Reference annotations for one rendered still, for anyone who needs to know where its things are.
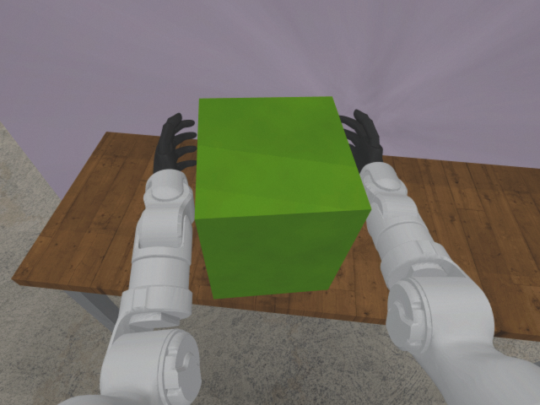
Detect left robot upper arm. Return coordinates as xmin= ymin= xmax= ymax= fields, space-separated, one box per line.
xmin=57 ymin=328 xmax=202 ymax=405

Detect right robot forearm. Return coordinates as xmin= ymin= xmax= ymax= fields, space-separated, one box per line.
xmin=359 ymin=162 xmax=494 ymax=338

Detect carton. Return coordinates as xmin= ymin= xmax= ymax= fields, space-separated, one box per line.
xmin=195 ymin=96 xmax=371 ymax=300

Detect right robot hand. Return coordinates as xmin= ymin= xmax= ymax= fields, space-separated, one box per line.
xmin=339 ymin=110 xmax=383 ymax=173

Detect left robot hand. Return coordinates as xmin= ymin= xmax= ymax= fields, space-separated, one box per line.
xmin=154 ymin=113 xmax=197 ymax=173

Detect table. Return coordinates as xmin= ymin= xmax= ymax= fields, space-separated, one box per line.
xmin=11 ymin=132 xmax=540 ymax=367

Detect right robot upper arm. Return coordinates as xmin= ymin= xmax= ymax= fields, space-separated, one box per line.
xmin=386 ymin=277 xmax=540 ymax=405

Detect left robot forearm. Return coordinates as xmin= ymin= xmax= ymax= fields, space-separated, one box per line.
xmin=100 ymin=169 xmax=195 ymax=393

